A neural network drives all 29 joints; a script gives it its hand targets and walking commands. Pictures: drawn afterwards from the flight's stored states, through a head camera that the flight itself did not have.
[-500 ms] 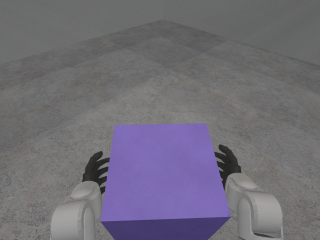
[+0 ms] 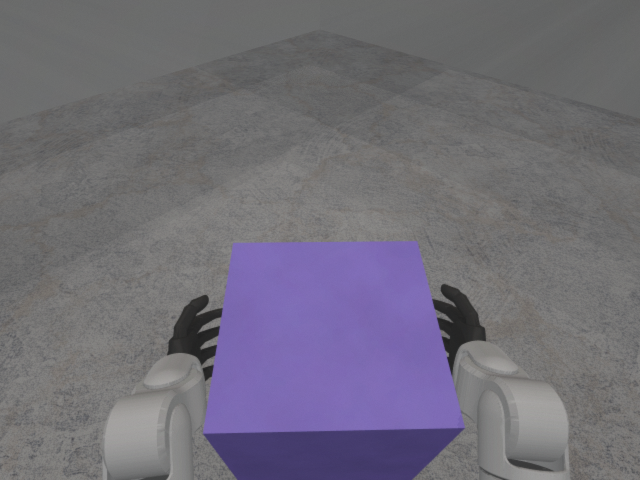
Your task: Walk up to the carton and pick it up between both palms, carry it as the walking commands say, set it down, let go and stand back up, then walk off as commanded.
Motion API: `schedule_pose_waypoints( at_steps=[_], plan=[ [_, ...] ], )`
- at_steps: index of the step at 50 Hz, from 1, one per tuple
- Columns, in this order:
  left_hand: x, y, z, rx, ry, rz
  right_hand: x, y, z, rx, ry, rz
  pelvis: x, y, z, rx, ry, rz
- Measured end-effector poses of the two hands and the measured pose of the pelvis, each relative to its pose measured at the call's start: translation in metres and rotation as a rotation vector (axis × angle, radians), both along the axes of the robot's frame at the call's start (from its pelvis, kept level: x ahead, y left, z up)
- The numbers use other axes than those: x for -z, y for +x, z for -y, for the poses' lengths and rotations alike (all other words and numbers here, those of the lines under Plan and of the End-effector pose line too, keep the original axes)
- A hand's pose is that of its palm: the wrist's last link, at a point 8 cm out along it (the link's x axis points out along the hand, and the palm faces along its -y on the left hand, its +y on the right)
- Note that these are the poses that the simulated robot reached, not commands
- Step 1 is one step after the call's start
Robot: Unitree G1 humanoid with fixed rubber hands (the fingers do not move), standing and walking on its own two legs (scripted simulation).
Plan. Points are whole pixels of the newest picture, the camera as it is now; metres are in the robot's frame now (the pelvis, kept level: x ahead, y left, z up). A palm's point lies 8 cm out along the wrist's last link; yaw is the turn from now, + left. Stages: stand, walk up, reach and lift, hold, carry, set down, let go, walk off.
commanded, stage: carry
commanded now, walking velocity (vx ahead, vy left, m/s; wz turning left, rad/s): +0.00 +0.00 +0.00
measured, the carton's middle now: (325, 371) +0.25 +0.00 +0.04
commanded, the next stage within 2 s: none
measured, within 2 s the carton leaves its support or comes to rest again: neither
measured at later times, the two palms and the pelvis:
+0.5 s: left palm (248, 407) +0.19 +0.08 +0.08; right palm (547, 444) +0.15 -0.22 +0.07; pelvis -0.07 -0.02 +0.00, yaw -10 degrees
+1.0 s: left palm (194, 398) +0.20 +0.14 +0.08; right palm out of the picture +0.09 -0.14 +0.09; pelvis -0.07 +0.09 +0.00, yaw -25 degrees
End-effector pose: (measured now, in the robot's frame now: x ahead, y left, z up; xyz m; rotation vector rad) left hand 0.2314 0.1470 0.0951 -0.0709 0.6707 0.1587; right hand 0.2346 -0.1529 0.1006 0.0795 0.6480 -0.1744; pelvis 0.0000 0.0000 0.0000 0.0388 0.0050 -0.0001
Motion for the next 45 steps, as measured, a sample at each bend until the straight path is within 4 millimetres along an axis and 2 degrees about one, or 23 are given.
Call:
schedule_pose_waypoints(
  at_steps=[5,10,15,19,26,31,35,40,45],
  plan=[
    [0.011,-0.013,0.004,-0.011,0.009,0.002,0.014,-0.011,0.004,-0.013,0.004,0.001,0.013,-0.014,0.006,0.013,0.007,0.016],
    [0.027,-0.027,0.018,0.049,-0.025,-0.059,0.021,-0.042,0.018,0.043,-0.031,-0.058,0.011,-0.035,0.009,0.06,-0.02,0.016],
    [0.019,-0.036,0.036,0.097,0.03,-0.08,0.026,-0.064,0.035,0.096,0.031,-0.081,0.003,-0.047,0.013,0.101,-0.023,-0.005],
    [0.01,-0.033,0.049,0.095,0.038,0.006,0.026,-0.065,0.048,0.096,0.04,0.005,0.014,-0.058,0.023,0.135,-0.013,-0.031],
    [0.013,-0.041,0.069,0.166,0.077,-0.061,0.032,-0.088,0.066,0.169,0.084,-0.061,0.001,-0.072,0.023,0.183,0.006,-0.043],
    [0.001,-0.038,0.077,0.226,0.082,-0.027,0.024,-0.104,0.069,0.235,0.095,-0.026,-0.006,-0.077,0.013,0.226,0.019,-0.062],
    [-0.006,-0.034,0.075,0.272,0.076,-0.004,0.015,-0.113,0.064,0.282,0.092,-0.002,-0.009,-0.078,-0.002,0.263,0.026,-0.078],
    [-0.007,-0.029,0.059,0.317,0.055,0.009,0.008,-0.121,0.045,0.327,0.071,0.012,-0.01,-0.079,-0.03,0.312,0.022,-0.093],
    [0.004,-0.024,0.031,0.356,0.013,0.015,0.007,-0.128,0.014,0.366,0.028,0.018,0.0,-0.077,-0.065,0.355,0.0,-0.098]
  ],
)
